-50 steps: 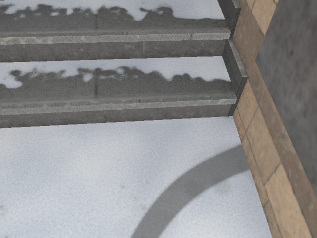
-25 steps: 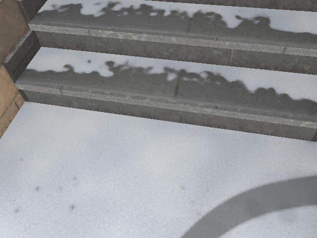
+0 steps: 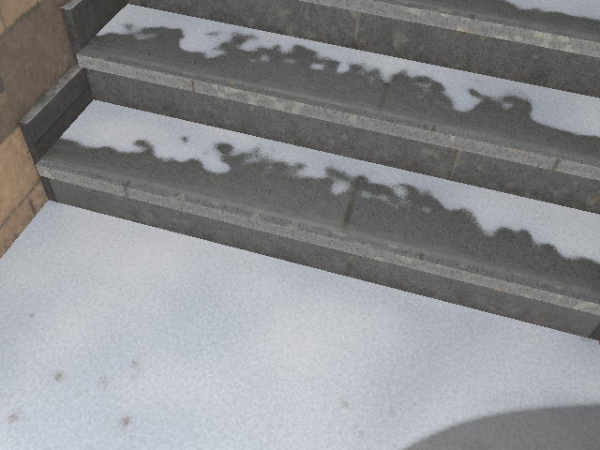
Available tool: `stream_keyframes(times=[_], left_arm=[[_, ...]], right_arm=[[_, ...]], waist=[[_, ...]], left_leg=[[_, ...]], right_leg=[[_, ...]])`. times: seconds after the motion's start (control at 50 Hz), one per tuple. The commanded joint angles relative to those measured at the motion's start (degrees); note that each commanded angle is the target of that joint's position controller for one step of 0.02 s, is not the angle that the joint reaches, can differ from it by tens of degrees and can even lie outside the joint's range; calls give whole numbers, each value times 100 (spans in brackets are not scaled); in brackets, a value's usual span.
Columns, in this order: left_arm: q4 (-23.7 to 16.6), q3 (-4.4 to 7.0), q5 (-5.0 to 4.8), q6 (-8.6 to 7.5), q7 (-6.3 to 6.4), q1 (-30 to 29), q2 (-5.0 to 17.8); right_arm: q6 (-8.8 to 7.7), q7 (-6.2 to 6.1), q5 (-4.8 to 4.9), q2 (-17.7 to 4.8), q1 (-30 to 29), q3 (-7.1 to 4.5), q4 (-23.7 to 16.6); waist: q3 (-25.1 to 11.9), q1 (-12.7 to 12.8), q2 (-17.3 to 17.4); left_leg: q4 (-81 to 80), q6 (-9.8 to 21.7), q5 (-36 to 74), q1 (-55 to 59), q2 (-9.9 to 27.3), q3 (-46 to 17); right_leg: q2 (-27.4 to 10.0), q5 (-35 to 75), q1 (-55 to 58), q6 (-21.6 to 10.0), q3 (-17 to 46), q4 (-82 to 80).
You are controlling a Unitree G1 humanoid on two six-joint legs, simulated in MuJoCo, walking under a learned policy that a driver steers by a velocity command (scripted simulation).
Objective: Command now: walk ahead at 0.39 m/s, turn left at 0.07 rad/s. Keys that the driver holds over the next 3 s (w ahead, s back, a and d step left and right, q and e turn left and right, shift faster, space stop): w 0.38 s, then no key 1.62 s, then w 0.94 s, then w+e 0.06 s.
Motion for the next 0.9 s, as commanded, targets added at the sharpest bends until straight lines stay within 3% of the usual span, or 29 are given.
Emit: stream_keyframes(times=[0.02,0.1,0.16,0.2,0.22,0.24,0.26,0.28,0.3,0.32,0.34,0.36,0.4,0.42,0.44,0.46,0.5,0.54,0.6,0.64,0.68,0.7,0.72,0.74,0.76,0.78,0.82,0.9], left_arm=[[-573,-19,15,-118,-34,-901,155],[-801,-108,-20,-150,-125,-1411,94],[-920,-113,-41,-193,-208,-1484,192],[-894,-64,-43,-212,-212,-1219,354],[-819,7,-34,-210,-181,-834,491],[-566,139,-31,-196,-122,30,697],[-348,237,-10,-174,-59,1042,968],[-215,366,109,-145,-45,1648,1564],[-214,210,39,-185,-74,1551,1042],[-258,123,36,-188,-52,1061,796],[-351,83,50,-174,-32,661,651],[-393,49,93,-165,-32,365,516],[-443,-8,199,-204,-37,61,325],[-160,-43,340,-150,-1,430,258],[-88,-29,315,-168,-8,523,326],[-40,-30,283,-194,-25,474,344],[35,-63,230,-202,-56,426,280],[116,-89,198,-160,-53,531,215],[276,-83,181,-72,5,801,261],[353,-71,170,-14,61,804,297],[392,-87,124,45,133,675,240],[427,-132,157,51,155,897,119],[407,-215,158,60,184,1507,-160],[676,-250,63,209,229,1895,-294],[649,-192,125,310,252,1475,-12],[593,-155,182,363,243,1110,30],[640,-172,214,448,218,869,-101],[925,-249,194,546,292,929,-305]], right_arm=[[-112,-33,14,-1011,-85,-263,-285],[-101,-37,56,-1122,237,-302,-90],[-75,-43,117,-1168,290,-328,15],[-34,-58,111,-1257,241,-359,41],[-3,-68,90,-1316,166,-370,30],[43,-85,67,-1242,154,-334,32],[56,-110,-10,-1054,257,-234,-39],[-56,-59,15,-289,919,-27,-209],[-205,-48,131,-626,613,-70,-145],[-276,3,303,-1026,52,-193,-292],[-318,5,284,-1043,-268,-172,-364],[-328,-11,176,-982,-429,-185,-365],[-208,-11,113,-823,-216,-196,-244],[-7,146,-443,-448,90,-36,-51],[83,184,-438,-299,225,-29,-37],[124,193,-351,-305,178,-21,-43],[154,192,-262,-332,-181,12,-99],[144,184,-210,-310,-559,64,-105],[118,127,-177,-360,-934,75,-90],[82,79,-196,-445,-941,49,-36],[-7,25,-250,-453,-514,28,195],[-98,-12,-285,-645,-252,-10,305],[-135,-33,-295,-1033,-153,-69,280],[-38,-37,-116,-875,-200,-51,337],[4,-19,-53,-656,-213,12,350],[31,-40,-58,-607,-372,41,390],[75,-129,-88,-466,-774,105,423],[94,-144,-113,-441,-984,133,628]], waist=[[527,-150,875],[724,-306,829],[772,-194,856],[558,5,966],[244,244,1041],[-343,674,968],[-1157,1069,679],[-2056,751,-1073],[-2135,902,-1098],[-1107,803,-792],[-607,642,-302],[-262,466,-58],[-89,154,-222],[-21,-36,281],[19,-143,108],[41,-204,-61],[67,-153,-296],[-42,20,-391],[-144,232,-311],[-83,217,-278],[-96,-5,-25],[-314,-28,412],[-761,302,1243],[-1159,231,1595],[-871,100,1252],[-550,120,1087],[-225,317,926],[-343,374,915]], left_leg=[[-811,857,477,-9,1274,-841],[-788,874,711,-102,1418,-628],[-610,792,1064,190,1637,-617],[-231,680,2084,422,1693,-568],[318,597,3276,457,1604,-443],[1398,448,4177,249,1330,-190],[2919,255,3318,-785,1089,-63],[5301,-205,41,-3043,11,36],[6044,-138,-1879,-3675,-138,-832],[6329,-52,-1554,-4245,230,-711],[6098,22,-1043,-4141,566,-502],[5729,11,-646,-3935,778,-400],[5384,-41,-238,-3291,983,-403],[5232,-86,-261,-2722,727,-59],[5070,-145,-252,-2572,652,53],[4773,-190,-100,-2581,619,110],[3938,-239,367,-2564,601,234],[3210,-246,832,-2364,513,349],[2549,-196,1059,-2188,389,336],[2173,-85,829,-2026,346,235],[1206,58,1210,-1363,279,207],[897,111,2564,-704,666,-173],[1192,471,4777,87,1784,-1212],[1068,1242,4810,199,2269,-1911],[743,1370,3832,-8,2194,-2081],[489,1275,2998,-261,2021,-1932],[147,944,2190,-825,1674,-1392],[155,718,1835,-1055,1293,-798]], right_leg=[[-22,720,-816,166,7,-804],[120,1016,-500,114,-97,-1634],[161,797,-334,-123,-40,-1996],[305,476,149,-296,-148,-2104],[486,360,767,-419,-298,-2142],[679,378,1938,-589,-452,-2209],[72,220,3695,-872,214,-1977],[-1500,-1471,5627,-1825,3214,-2598],[-1672,-2307,5535,-1829,4537,-3635],[-1543,-2291,4795,-1534,3665,-3708],[-1337,-1721,3978,-1374,2899,-3749],[-1105,-1121,3235,-1303,2337,-3870],[-805,-91,2411,-1288,1661,-4172],[-778,1666,1873,-1213,1129,-4074],[-668,2895,1719,-1244,668,-3963],[-573,3654,1691,-1227,351,-3891],[-415,4079,1750,-1138,6,-3855],[-321,3891,1989,-1043,-133,-3790],[-485,3626,2515,-969,30,-3554],[-643,3454,2741,-895,228,-3260],[-520,2862,2792,-694,293,-2637],[-240,2155,2648,-493,200,-2071],[204,-161,2185,-333,-41,-1319],[673,-2328,1913,-298,-76,-708],[701,-2866,1557,-303,120,-262],[673,-2795,1374,-294,190,-20],[449,-2237,1561,-201,260,-259],[486,-1667,2169,-19,48,-1208]])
